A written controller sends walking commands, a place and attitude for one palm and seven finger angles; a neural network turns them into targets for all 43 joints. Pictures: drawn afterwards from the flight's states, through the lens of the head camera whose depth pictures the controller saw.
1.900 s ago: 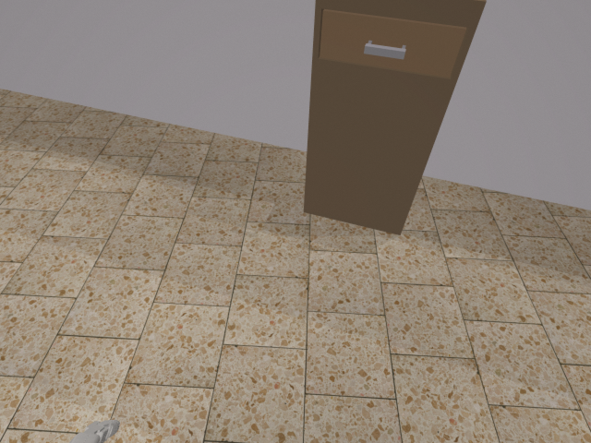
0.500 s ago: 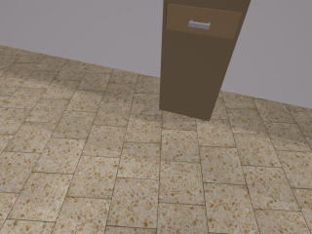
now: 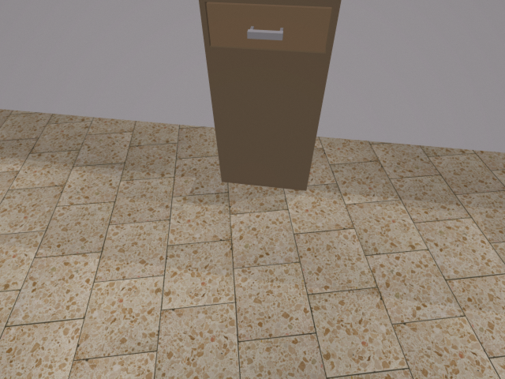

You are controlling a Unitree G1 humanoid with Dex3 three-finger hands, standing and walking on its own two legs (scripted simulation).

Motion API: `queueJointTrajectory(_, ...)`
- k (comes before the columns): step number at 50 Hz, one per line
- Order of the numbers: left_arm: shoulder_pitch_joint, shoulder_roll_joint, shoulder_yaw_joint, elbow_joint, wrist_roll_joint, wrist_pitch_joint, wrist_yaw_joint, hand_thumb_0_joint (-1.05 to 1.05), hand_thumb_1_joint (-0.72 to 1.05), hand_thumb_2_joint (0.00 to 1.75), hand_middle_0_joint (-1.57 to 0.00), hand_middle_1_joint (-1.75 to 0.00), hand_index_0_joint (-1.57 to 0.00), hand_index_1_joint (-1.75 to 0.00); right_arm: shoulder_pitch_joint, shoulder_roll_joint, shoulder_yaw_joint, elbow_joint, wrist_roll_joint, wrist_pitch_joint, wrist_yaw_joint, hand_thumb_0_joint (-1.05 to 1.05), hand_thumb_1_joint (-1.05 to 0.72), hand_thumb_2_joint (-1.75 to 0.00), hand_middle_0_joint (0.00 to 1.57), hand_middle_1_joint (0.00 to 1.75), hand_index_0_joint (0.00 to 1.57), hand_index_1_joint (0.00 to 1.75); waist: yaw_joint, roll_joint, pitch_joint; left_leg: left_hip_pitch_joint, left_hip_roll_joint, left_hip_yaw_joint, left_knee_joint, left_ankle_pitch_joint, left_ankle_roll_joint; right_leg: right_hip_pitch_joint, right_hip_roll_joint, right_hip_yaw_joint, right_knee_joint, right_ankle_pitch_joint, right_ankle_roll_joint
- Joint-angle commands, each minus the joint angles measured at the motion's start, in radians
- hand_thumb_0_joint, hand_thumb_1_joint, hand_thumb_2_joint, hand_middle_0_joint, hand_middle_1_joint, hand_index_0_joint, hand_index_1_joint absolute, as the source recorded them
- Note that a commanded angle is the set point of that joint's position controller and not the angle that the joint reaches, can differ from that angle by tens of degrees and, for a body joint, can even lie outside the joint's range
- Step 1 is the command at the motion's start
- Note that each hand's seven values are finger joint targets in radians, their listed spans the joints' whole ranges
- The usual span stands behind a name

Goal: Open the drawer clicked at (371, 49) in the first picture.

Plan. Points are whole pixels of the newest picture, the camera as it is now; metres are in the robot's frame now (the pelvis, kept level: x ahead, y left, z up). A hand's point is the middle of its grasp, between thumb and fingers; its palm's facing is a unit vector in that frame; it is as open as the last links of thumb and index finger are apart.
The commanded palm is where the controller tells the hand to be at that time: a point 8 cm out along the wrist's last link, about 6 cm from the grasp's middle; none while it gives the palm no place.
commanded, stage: walk to a spot facing it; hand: left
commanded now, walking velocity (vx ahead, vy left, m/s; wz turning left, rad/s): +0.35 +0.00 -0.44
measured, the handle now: (265, 32) +1.14 +0.04 +0.06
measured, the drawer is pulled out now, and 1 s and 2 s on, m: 0.00 0.00 0.00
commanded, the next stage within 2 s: turn to face it in 0.96 s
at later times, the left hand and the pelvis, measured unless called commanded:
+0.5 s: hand out of the picture +0.13 +0.20 -0.18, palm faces -0.03 -0.99 -0.17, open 7.4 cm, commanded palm none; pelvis +0.20 +0.02 -0.01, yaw -9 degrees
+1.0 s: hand (202, 222) +0.49 +0.17 -0.15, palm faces -0.42 -0.89 -0.17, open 7.4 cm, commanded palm none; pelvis +0.31 +0.05 +0.01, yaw -27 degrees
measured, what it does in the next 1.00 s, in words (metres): walks ahead, turning right: left foot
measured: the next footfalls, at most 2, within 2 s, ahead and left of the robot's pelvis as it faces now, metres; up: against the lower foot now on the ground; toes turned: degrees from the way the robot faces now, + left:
left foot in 0.50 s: +0.37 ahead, +0.10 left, +0.00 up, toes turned -2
right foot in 1.12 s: +0.31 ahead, -0.11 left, +0.00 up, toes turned -39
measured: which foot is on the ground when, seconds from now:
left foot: down 0.00-0.02, up 0.04-0.48, down 0.50-1.00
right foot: down 0.00-0.52, up 0.54-1.00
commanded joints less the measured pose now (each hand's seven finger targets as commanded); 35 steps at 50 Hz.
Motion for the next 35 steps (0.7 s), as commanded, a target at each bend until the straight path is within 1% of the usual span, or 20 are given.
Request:
queueJointTrajectory(1, 0.297, 0.257, 0.073, -0.004, 0.011, -0.076, 0.034, 0.0, 0.9, 0.9, -0.2, -0.3, -0.2, -0.3, -0.129, -0.084, -0.026, -0.134, 0.013, -0.023, -0.004, 0.0, -0.9, -0.9, 0.2, 0.3, 0.2, 0.3, 0.154, -0.405, -0.049, -0.564, -0.032, 0.065, 0.541, -0.112, 0.016, 0.44, -0.313, 0.529, -0.416, 0.144, -0.135)
queueJointTrajectory(2, 0.349, 0.263, 0.069, 0.009, -0.01, -0.079, 0.052, 0.0, 0.9, 0.9, -0.2, -0.3, -0.2, -0.3, -0.206, -0.1, -0.024, -0.176, 0.004, -0.034, -0.003, 0.0, -0.9, -0.9, 0.2, 0.3, 0.2, 0.3, 0.159, -0.315, -0.047, -0.659, -0.038, -0.067, 0.661, -0.179, 0.024, 0.457, -0.38, 0.705, -0.473, 0.289, -0.199)
queueJointTrajectory(3, 0.288, 0.228, 0.061, -0.003, -0.012, -0.085, 0.059, 0.0, 0.9, 0.9, -0.2, -0.3, -0.2, -0.3, -0.198, -0.118, -0.034, -0.161, 0.007, -0.039, -0.005, 0.0, -0.9, -0.9, 0.2, 0.3, 0.2, 0.3, 0.122, -0.204, 0.003, -0.666, 0.013, -0.127, 0.682, -0.077, 0.037, 0.414, -0.359, 0.622, -0.45, 0.311, -0.224)
queueJointTrajectory(5, 0.195, 0.162, 0.045, -0.026, -0.007, -0.09, 0.061, 0.0, 0.9, 0.9, -0.2, -0.3, -0.2, -0.3, -0.205, -0.084, -0.036, -0.138, 0.001, -0.037, 0.0, 0.0, -0.9, -0.9, 0.2, 0.3, 0.2, 0.3, 0.071, -0.043, 0.062, -0.642, 0.047, -0.129, 0.693, 0.021, 0.025, 0.294, -0.323, 0.537, -0.444, 0.346, -0.222)
queueJointTrajectory(6, 0.168, 0.135, 0.035, -0.035, -0.003, -0.094, 0.061, 0.0, 0.9, 0.9, -0.2, -0.3, -0.2, -0.3, -0.183, -0.068, -0.036, -0.125, -0.004, -0.03, 0.003, 0.0, -0.9, -0.9, 0.2, 0.3, 0.2, 0.3, 0.047, -0.028, 0.075, -0.616, 0.052, -0.124, 0.671, 0.067, 0.015, 0.25, -0.293, 0.461, -0.451, 0.401, -0.202)
queueJointTrajectory(8, 0.169, 0.107, 0.027, -0.025, -0.001, -0.105, 0.063, 0.0, 0.9, 0.9, -0.2, -0.3, -0.2, -0.3, -0.143, -0.043, -0.037, -0.112, -0.006, -0.014, 0.006, 0.0, -0.9, -0.9, 0.2, 0.3, 0.2, 0.3, 0.014, -0.044, 0.06, -0.601, 0.045, -0.107, 0.649, 0.124, -0.002, 0.23, -0.25, 0.372, -0.457, 0.503, -0.181)
queueJointTrajectory(11, 0.165, 0.097, 0.026, -0.013, -0.001, -0.115, 0.068, 0.0, 0.9, 0.9, -0.2, -0.3, -0.2, -0.3, -0.139, -0.03, -0.041, -0.12, -0.003, -0.003, 0.016, 0.0, -0.9, -0.9, 0.2, 0.3, 0.2, 0.3, -0.006, -0.081, 0.045, -0.615, 0.045, -0.097, 0.584, 0.202, -0.016, 0.24, -0.209, 0.292, -0.469, 0.536, -0.169)
queueJointTrajectory(15, 0.188, 0.085, 0.025, 0.009, 0.001, -0.12, 0.076, 0.0, 0.9, 0.9, -0.2, -0.3, -0.2, -0.3, -0.226, -0.01, -0.04, -0.162, 0.002, -0.009, 0.027, 0.0, -0.9, -0.9, 0.2, 0.3, 0.2, 0.3, 0.013, -0.095, 0.054, -0.633, 0.038, -0.07, 0.438, 0.262, -0.014, 0.285, -0.186, 0.258, -0.47, 0.586, -0.162)
queueJointTrajectory(18, 0.204, 0.072, 0.021, 0.019, 0.001, -0.115, 0.08, 0.0, 0.9, 0.9, -0.2, -0.3, -0.2, -0.3, -0.302, 0.007, -0.03, -0.194, 0.005, -0.017, 0.031, 0.0, -0.9, -0.9, 0.2, 0.3, 0.2, 0.3, 0.038, -0.127, 0.097, -0.562, 0.014, -0.039, 0.279, 0.276, 0.0, 0.269, -0.174, 0.245, -0.466, 0.676, -0.145)
queueJointTrajectory(20, 0.196, 0.085, 0.024, 0.021, 0.005, -0.109, 0.084, 0.0, 0.9, 0.9, -0.2, -0.3, -0.2, -0.3, -0.312, 0.009, -0.03, -0.201, 0.008, -0.024, 0.03, 0.0, -0.9, -0.9, 0.2, 0.3, 0.2, 0.3, 0.037, -0.146, 0.097, -0.465, -0.007, -0.031, 0.182, 0.255, 0.017, 0.26, -0.182, 0.246, -0.437, 0.742, -0.133)
queueJointTrajectory(22, 0.174, 0.105, 0.033, 0.01, 0.003, -0.108, 0.085, 0.0, 0.9, 0.9, -0.2, -0.3, -0.2, -0.3, -0.23, -0.008, -0.038, -0.181, 0.006, -0.032, 0.018, 0.0, -0.9, -0.9, 0.2, 0.3, 0.2, 0.3, -0.004, -0.144, 0.05, -0.302, -0.057, -0.006, 0.102, 0.226, 0.04, 0.252, -0.174, 0.242, -0.324, 0.932, -0.125)
queueJointTrajectory(23, 0.151, 0.115, 0.038, 0.003, 0.0, -0.108, 0.086, 0.0, 0.9, 0.9, -0.2, -0.3, -0.2, -0.3, -0.106, -0.03, -0.043, -0.143, 0.003, -0.037, 0.006, 0.0, -0.9, -0.9, 0.2, 0.3, 0.2, 0.3, -0.061, -0.128, -0.009, -0.146, -0.076, -0.01, 0.023, 0.267, 0.051, 0.226, -0.152, 0.226, -0.205, 0.981, -0.104)
queueJointTrajectory(24, 0.14, 0.113, 0.043, -0.006, -0.006, -0.108, 0.082, 0.0, 0.9, 0.9, -0.2, -0.3, -0.2, -0.3, 0.046, -0.076, -0.055, -0.098, -0.002, -0.04, -0.006, 0.0, -0.9, -0.9, 0.2, 0.3, 0.2, 0.3, -0.12, -0.096, -0.095, 0.083, -0.046, -0.037, -0.017, 0.327, 0.067, 0.128, -0.115, 0.202, -0.024, 0.891, -0.08)
queueJointTrajectory(25, 0.179, 0.058, 0.043, -0.018, -0.018, -0.103, 0.073, 0.0, 0.9, 0.9, -0.2, -0.3, -0.2, -0.3, 0.177, -0.191, -0.081, -0.071, -0.015, -0.044, -0.019, 0.0, -0.9, -0.9, 0.2, 0.3, 0.2, 0.3, -0.15, 0.123, -0.228, 0.332, 0.195, -0.303, -0.015, 0.421, 0.135, -0.069, 0.004, 0.12, 0.257, 0.48, -0.036)
queueJointTrajectory(26, 0.207, 0.021, 0.038, -0.038, -0.027, -0.105, 0.063, 0.0, 0.9, 0.9, -0.2, -0.3, -0.2, -0.3, 0.239, -0.25, -0.088, -0.062, -0.011, -0.041, -0.019, 0.0, -0.9, -0.9, 0.2, 0.3, 0.2, 0.3, -0.129, 0.307, -0.317, 0.404, 0.449, -0.614, -0.151, 0.508, 0.239, -0.228, 0.083, 0.068, 0.594, -0.133, -0.011)
queueJointTrajectory(27, 0.14, 0.044, 0.039, -0.052, -0.017, -0.097, 0.068, 0.0, 0.9, 0.9, -0.2, -0.3, -0.2, -0.3, 0.158, -0.204, -0.073, -0.08, 0.003, -0.033, -0.019, 0.0, -0.9, -0.9, 0.2, 0.3, 0.2, 0.3, -0.108, 0.168, -0.214, 0.24, 0.464, -0.588, -0.225, 0.388, 0.274, -0.257, 0.011, 0.116, 0.691, -0.126, -0.023)
queueJointTrajectory(28, 0.085, 0.033, 0.037, -0.058, -0.014, -0.086, 0.064, 0.0, 0.9, 0.9, -0.2, -0.3, -0.2, -0.3, 0.073, -0.138, -0.061, -0.095, 0.004, -0.039, -0.024, 0.0, -0.9, -0.9, 0.2, 0.3, 0.2, 0.3, -0.074, 0.123, -0.109, 0.116, 0.413, -0.498, -0.263, 0.353, 0.229, -0.288, -0.029, 0.109, 0.711, -0.02, -0.007)
queueJointTrajectory(30, 0.045, 0.021, 0.046, -0.064, 0.001, -0.065, 0.038, 0.0, 0.9, 0.9, -0.2, -0.3, -0.2, -0.3, -0.024, -0.046, -0.03, -0.111, 0.002, -0.054, -0.025, 0.0, -0.9, -0.9, 0.2, 0.3, 0.2, 0.3, -0.019, 0.076, 0.018, -0.112, 0.329, -0.284, -0.276, 0.429, 0.178, -0.243, -0.089, 0.075, 0.665, 0.069, 0.013)
queueJointTrajectory(32, 0.096, -0.017, 0.048, -0.059, 0.006, -0.027, 0.032, 0.0, 0.9, 0.9, -0.2, -0.3, -0.2, -0.3, -0.037, -0.017, -0.024, -0.103, 0.001, -0.058, -0.029, 0.0, -0.9, -0.9, 0.2, 0.3, 0.2, 0.3, 0.023, 0.117, 0.009, -0.2, 0.268, -0.117, -0.271, 0.489, 0.15, -0.178, -0.087, 0.048, 0.617, 0.112, 0.03)
queueJointTrajectory(35, 0.084, -0.024, 0.057, -0.074, 0.008, 0.005, 0.029, 0.0, 0.9, 0.9, -0.2, -0.3, -0.2, -0.3, -0.042, -0.014, -0.031, -0.105, 0.005, -0.053, -0.033, 0.0, -0.9, -0.9, 0.2, 0.3, 0.2, 0.3, 0.036, 0.121, 0.002, -0.223, 0.246, -0.026, -0.291, 0.461, 0.151, -0.2, -0.097, 0.035, 0.583, 0.198, 0.048)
